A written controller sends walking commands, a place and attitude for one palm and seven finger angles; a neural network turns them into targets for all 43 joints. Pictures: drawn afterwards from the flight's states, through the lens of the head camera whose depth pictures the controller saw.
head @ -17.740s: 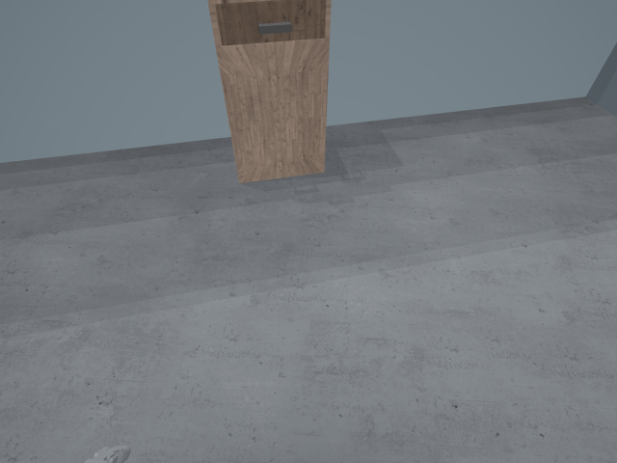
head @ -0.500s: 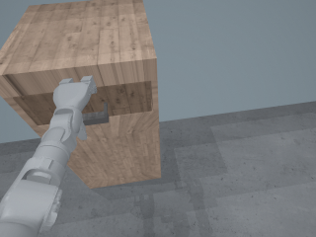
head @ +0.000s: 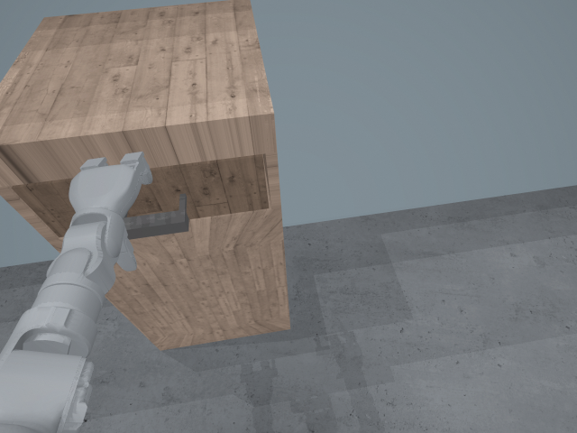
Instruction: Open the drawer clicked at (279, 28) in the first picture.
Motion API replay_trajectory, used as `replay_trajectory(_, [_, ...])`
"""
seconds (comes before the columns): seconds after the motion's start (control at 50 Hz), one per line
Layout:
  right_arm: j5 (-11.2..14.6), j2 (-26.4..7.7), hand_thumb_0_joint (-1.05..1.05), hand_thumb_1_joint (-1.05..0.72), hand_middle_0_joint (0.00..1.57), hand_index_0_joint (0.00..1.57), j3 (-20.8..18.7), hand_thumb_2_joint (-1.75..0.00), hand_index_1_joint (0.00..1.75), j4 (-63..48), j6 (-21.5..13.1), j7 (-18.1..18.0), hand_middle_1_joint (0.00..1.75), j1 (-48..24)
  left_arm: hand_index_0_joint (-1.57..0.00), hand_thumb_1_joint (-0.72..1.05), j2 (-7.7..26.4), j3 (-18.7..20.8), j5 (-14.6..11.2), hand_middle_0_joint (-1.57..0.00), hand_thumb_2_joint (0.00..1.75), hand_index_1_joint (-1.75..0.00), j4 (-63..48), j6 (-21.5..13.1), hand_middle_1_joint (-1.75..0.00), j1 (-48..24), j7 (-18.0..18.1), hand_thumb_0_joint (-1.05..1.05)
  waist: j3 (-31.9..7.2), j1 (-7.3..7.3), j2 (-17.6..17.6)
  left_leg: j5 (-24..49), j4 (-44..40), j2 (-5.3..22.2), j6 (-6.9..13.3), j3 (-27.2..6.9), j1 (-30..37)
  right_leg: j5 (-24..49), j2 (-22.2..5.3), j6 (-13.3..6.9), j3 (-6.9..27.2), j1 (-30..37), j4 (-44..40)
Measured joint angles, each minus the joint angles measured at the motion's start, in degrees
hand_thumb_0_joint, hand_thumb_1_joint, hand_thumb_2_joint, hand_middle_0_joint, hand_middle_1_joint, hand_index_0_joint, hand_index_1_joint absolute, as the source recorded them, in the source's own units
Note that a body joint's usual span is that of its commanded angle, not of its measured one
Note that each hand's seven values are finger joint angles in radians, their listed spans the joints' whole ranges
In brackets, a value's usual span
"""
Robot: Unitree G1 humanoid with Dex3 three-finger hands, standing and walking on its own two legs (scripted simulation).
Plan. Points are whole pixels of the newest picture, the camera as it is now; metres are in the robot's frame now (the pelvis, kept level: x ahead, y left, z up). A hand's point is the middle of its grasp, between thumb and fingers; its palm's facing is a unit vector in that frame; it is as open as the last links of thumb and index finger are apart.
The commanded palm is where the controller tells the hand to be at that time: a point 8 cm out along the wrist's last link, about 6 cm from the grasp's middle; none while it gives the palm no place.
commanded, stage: move the hooked fingers above the handle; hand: left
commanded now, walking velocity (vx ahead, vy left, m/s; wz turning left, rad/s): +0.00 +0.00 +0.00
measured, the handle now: (152, 214) +0.47 +0.25 +0.00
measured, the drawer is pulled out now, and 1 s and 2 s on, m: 0.00 0.00 0.00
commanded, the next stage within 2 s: lower the fingers behind the handle in 0.22 s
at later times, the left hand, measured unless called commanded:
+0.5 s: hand (128, 210) +0.43 +0.26 +0.06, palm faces -0.02 -0.03 -1.00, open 13.7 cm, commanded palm +0.40 +0.26 +0.11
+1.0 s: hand (138, 219) +0.43 +0.25 +0.04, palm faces +0.03 -0.02 -1.00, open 13.6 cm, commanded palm +0.41 +0.26 +0.08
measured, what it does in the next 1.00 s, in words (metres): stands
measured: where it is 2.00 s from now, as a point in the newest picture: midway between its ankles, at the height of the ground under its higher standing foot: outside the picture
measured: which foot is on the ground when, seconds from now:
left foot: down 0.00-1.00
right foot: down 0.00-1.00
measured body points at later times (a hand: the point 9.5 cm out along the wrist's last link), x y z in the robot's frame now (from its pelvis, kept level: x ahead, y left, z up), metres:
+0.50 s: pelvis +0.00 +0.02 +0.00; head +0.04 +0.00 +0.45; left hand +0.42 +0.26 +0.12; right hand +0.08 -0.24 -0.14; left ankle +0.00 +0.12 -0.72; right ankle -0.04 -0.10 -0.72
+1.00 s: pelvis -0.02 +0.02 -0.01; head +0.04 +0.01 +0.43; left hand +0.42 +0.25 +0.09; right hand +0.04 -0.25 -0.15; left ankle +0.00 +0.12 -0.72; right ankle -0.04 -0.10 -0.72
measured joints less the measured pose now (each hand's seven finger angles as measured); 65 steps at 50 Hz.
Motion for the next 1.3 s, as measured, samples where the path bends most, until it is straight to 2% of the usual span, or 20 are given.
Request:
replay_trajectory(0.18, [-0.1,0.0,0.01,-0.91,0.20,0.20,-0.6,-0.90,0.30,0.7,-0.3,0.2,0.30,-0.6,-0.32,-0.49,-1.4,-2.9,-0.9,-0.32,0.30,-1.20,-4.3,-1.2,-1.20,0.6,-0.2,-0.01,0.4,0.65,0.0,-0.5,1.0,-0.7,0.4,-0.8,-0.1,-0.5,-0.6,0.4,-0.8,0.6,0.2])
replay_trajectory(0.38, [-0.1,1.3,0.01,-0.91,0.21,0.20,0.9,-0.90,0.30,0.1,0.3,0.5,0.30,-1.3,-0.34,-0.49,-2.2,-1.7,0.0,-0.37,0.30,-1.22,-1.4,-0.5,-1.24,-1.6,1.3,0.00,-0.1,0.16,0.1,-0.4,1.1,-0.8,0.9,0.4,-0.8,-0.3,-0.8,1.0,0.3,-0.5,0.6])
replay_trajectory(0.54, [-0.1,1.6,0.01,-0.91,0.21,0.20,1.3,-0.90,0.30,-0.3,0.8,0.6,0.30,-0.2,-0.33,-0.49,-1.8,-1.3,0.7,-0.34,0.30,-1.22,2.8,1.4,-1.22,-2.3,0.6,0.00,-0.2,-0.30,0.0,-0.1,1.3,-0.8,1.1,0.8,-1.7,0.1,-0.8,1.2,0.7,-1.6,1.0])
replay_trajectory(0.64, [-0.4,1.2,0.01,-0.91,0.21,0.20,0.3,-0.90,0.30,-0.2,0.1,0.5,0.30,1.5,-0.32,-0.49,-1.2,-1.8,0.7,-0.33,0.30,-1.21,2.0,-0.8,-1.21,-1.0,0.6,0.00,0.1,-0.31,-0.3,-0.3,2.5,-0.8,1.2,0.3,-3.3,-0.1,-0.8,1.3,0.1,-2.7,1.6])
replay_trajectory(0.7, [-0.7,0.9,0.01,-0.91,0.21,0.20,-0.2,-0.90,0.30,0.6,-0.4,0.4,0.30,1.9,-0.32,-0.49,-1.4,-1.8,1.1,-0.32,0.30,-1.20,1.2,-2.9,-1.20,-0.9,2.0,-0.01,0.3,-0.36,-0.5,-0.6,3.8,-0.9,1.2,0.0,-4.6,-0.4,-0.8,1.3,-0.3,-3.8,2.5])
replay_trajectory(0.76, [-0.9,0.8,0.01,-0.91,0.21,0.20,-0.6,-0.90,0.30,1.3,-0.8,0.5,0.30,1.9,-0.32,-0.49,-1.6,-1.9,1.7,-0.32,0.30,-1.20,1.7,-3.5,-1.20,-1.9,4.2,-0.01,0.1,-0.70,-0.7,-1.0,5.1,-0.9,1.2,-0.2,-6.3,-0.8,-0.7,1.3,-0.6,-5.3,3.6])
replay_trajectory(0.92, [-1.1,0.8,0.01,-0.91,0.20,0.20,-0.5,-0.90,0.30,2.3,-0.7,1.6,0.30,1.8,-0.34,-0.49,-3.4,-1.4,2.1,-0.37,0.30,-1.23,5.1,-0.3,-1.25,-4.2,9.0,-0.01,-1.1,-0.94,-0.1,-1.4,6.8,-0.7,1.2,0.0,-9.0,-1.0,-0.4,1.3,-0.5,-8.0,5.2])
replay_trajectory(1.0, [-0.9,1.3,0.01,-0.91,0.21,0.20,0.2,-0.90,0.30,2.2,-0.3,1.7,0.30,1.6,-0.34,-0.49,-4.0,-2.2,2.0,-0.36,0.30,-1.26,7.8,2.4,-1.24,-5.8,8.8,-0.01,-1.5,-1.26,0.1,-1.2,6.5,-0.6,1.1,0.1,-8.7,-0.8,-0.4,1.3,-0.4,-7.9,5.2])
replay_trajectory(1.1, [-0.6,1.8,0.01,-0.91,0.21,0.20,1.3,-0.90,0.30,1.2,0.0,1.2,0.30,1.5,-0.33,-0.49,-3.2,-2.1,2.1,-0.34,0.30,-1.26,11.3,3.5,-1.22,-6.9,6.4,0.00,-1.6,-2.08,0.1,-0.7,5.9,-0.3,1.0,0.4,-8.3,-0.4,-0.1,1.2,-0.1,-7.8,4.9])
replay_trajectory(1.16, [-0.4,1.7,0.00,-0.91,0.21,0.20,1.6,-0.90,0.30,0.3,-0.2,0.8,0.30,1.8,-0.32,-0.49,-2.0,-1.8,1.8,-0.33,0.30,-1.24,12.8,2.8,-1.21,-6.2,4.5,0.00,-1.4,-2.64,-0.1,-0.7,6.0,-0.1,0.8,0.5,-8.6,-0.3,0.1,1.1,0.1,-8.3,5.1])
replay_trajectory(1.26, [-0.8,1.2,0.00,-0.91,0.21,0.20,0.7,-0.90,0.30,0.0,-1.1,0.1,0.30,3.1,-0.32,-0.49,-0.2,-0.3,2.4,-0.32,0.30,-1.22,9.4,-2.2,-1.24,-4.9,5.4,0.00,-1.2,-2.11,-0.4,-1.1,7.7,0.0,0.7,0.0,-10.9,-0.7,0.3,1.0,-0.5,-10.2,6.5])
replay_trajectory(1.3, [-0.8,0.9,0.00,-0.91,0.21,0.20,0.3,-0.90,0.30,0.5,-1.4,0.1,0.30,3.4,-0.32,-0.49,0.1,-0.8,2.7,-0.32,0.30,-1.21,9.5,-3.1,-1.25,-5.1,6.7,0.00,-1.5,-1.96,-0.5,-1.5,8.8,0.0,0.7,-0.2,-12.2,-1.1,0.3,0.9,-0.8,-11.4,7.3])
